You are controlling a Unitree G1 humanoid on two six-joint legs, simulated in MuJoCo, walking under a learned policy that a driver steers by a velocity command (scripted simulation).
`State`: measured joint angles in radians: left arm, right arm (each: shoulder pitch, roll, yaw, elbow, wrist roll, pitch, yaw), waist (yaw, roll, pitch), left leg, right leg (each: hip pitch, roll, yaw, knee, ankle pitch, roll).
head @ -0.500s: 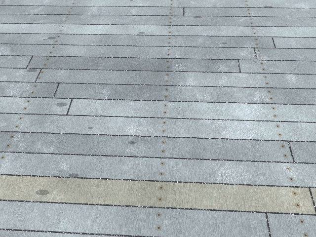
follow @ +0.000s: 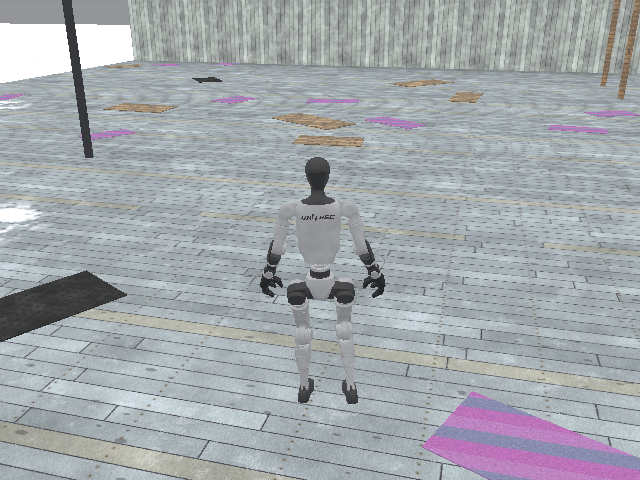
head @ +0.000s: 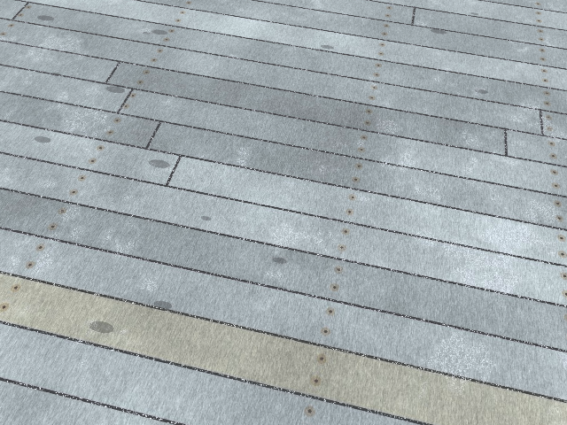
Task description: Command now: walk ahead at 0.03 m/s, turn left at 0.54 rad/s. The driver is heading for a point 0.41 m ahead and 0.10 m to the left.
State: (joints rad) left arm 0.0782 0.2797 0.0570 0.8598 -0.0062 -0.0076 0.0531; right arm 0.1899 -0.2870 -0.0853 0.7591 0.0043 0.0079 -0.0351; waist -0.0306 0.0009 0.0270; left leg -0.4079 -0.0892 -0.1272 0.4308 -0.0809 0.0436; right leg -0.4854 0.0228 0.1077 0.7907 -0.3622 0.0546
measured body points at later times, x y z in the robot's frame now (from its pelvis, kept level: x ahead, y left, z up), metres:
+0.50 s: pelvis +0.01 -0.03 +0.01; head +0.05 -0.03 +0.45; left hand +0.03 +0.28 -0.10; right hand +0.25 -0.24 -0.10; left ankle -0.02 +0.11 -0.70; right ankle +0.03 -0.15 -0.74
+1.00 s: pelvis +0.15 +0.08 +0.00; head +0.17 +0.11 +0.44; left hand +0.23 +0.38 -0.10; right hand +0.29 -0.18 -0.11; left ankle -0.03 +0.09 -0.74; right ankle +0.39 +0.04 -0.70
